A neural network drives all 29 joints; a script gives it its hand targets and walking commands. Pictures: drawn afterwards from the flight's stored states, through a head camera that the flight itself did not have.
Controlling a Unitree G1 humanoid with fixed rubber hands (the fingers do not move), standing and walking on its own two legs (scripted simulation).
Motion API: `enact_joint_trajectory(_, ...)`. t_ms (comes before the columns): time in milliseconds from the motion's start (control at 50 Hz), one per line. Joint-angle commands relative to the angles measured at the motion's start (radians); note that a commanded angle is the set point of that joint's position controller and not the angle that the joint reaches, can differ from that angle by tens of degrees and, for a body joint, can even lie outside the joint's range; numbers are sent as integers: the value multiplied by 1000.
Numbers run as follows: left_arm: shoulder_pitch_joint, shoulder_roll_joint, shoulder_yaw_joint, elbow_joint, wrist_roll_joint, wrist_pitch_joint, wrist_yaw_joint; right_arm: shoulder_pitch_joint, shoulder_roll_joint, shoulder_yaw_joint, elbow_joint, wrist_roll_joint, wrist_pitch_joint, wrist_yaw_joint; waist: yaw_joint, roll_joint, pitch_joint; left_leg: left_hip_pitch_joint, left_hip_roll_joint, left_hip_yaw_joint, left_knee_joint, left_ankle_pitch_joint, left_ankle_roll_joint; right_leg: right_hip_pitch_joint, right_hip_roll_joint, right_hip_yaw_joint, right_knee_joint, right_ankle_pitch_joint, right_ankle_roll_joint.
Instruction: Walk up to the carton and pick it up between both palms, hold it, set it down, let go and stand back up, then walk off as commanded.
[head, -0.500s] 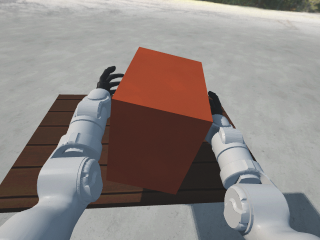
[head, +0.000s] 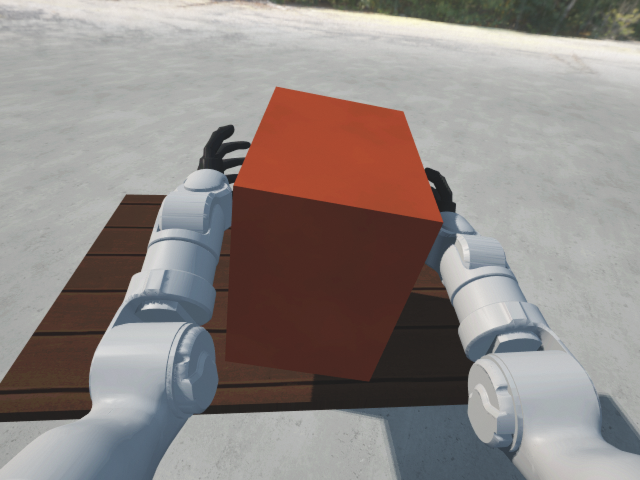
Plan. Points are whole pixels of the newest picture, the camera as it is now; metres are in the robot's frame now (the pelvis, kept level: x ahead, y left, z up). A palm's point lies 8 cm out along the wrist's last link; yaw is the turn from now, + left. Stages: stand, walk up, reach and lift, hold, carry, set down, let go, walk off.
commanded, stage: reach and lift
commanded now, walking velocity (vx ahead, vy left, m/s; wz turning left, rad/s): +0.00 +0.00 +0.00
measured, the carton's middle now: (320, 227) +0.44 +0.01 +0.17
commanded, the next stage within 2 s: hold in 1.20 s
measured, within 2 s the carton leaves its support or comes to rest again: neither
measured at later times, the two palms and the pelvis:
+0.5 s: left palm (217, 169) +0.40 +0.14 +0.28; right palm (454, 196) +0.39 -0.15 +0.26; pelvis +0.01 +0.00 +0.00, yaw +0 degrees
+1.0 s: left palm (213, 161) +0.38 +0.14 +0.29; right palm (460, 188) +0.38 -0.15 +0.27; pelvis +0.01 +0.00 +0.00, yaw +0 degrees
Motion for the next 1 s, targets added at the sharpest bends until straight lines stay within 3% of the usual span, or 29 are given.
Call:
enact_joint_trajectory(0, -766, -786, -379, -225, -105, 9, -91, -1297, 607, 369, -507, 243, -86, 167, 104, 158, -547, 480, 6, -62, 18, 215, -74, -50, 109, -72, -163, 84, -35)
enact_joint_trajectory(120, -798, -817, -453, -329, -155, 48, -74, -1338, 641, 433, -609, 312, -48, 154, 107, 142, -611, 482, -3, -72, 42, 241, -70, -45, 116, -63, -150, 128, -27)
enact_joint_trajectory(220, -843, -826, -477, -370, -185, 71, -68, -1345, 666, 434, -630, 341, -7, 145, 90, 131, -573, 436, -8, -78, 39, 195, -64, -56, 119, -52, -148, 124, -18)
enact_joint_trajectory(340, -839, -794, -432, -349, -181, 107, -71, -1321, 659, 414, -578, 363, 44, 140, 76, 114, -498, 391, -9, -80, 22, 155, -58, -57, 121, -43, -156, 113, -13)
enact_joint_trajectory(500, -843, -746, -359, -333, -158, 138, -82, -1316, 639, 404, -527, 385, 87, 138, 81, 103, -489, 386, -7, -81, 16, 175, -53, -39, 124, -33, -155, 137, -9)
enact_joint_trajectory(780, -915, -747, -389, -421, -199, 156, -79, -1355, 647, 415, -612, 436, 116, 140, 77, 129, -594, 427, -6, -93, 52, 284, -65, -34, 129, -27, -136, 202, -7)
enact_joint_trajectory(980, -958, -702, -323, -330, -179, 179, -93, -1385, 620, 356, -517, 408, 143, 146, 72, 102, -479, 328, 1, -90, -2, 112, -47, -51, 124, -20, -151, 80, -10)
